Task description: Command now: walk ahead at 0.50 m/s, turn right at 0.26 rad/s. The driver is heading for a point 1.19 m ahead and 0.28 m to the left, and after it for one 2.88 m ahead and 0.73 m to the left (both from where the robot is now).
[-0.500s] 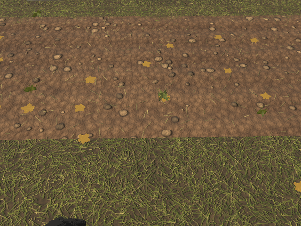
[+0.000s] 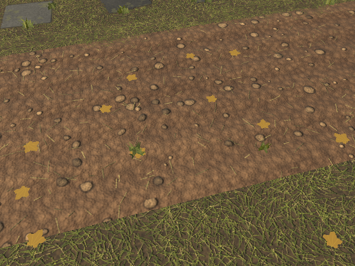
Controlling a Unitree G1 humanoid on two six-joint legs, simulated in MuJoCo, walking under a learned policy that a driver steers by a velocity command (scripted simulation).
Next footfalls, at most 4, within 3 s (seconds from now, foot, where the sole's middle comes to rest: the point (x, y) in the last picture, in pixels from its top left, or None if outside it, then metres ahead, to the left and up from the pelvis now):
0.32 right None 0.35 -0.14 -0.91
0.80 left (144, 262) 0.60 0.17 -0.91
1.28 right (163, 197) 0.91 0.10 -0.91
1.78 left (92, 178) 1.02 0.45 -0.91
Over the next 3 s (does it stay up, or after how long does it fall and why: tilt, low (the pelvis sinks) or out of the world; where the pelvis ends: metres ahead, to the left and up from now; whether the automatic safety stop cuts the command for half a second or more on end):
stays up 1.57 0.44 -0.13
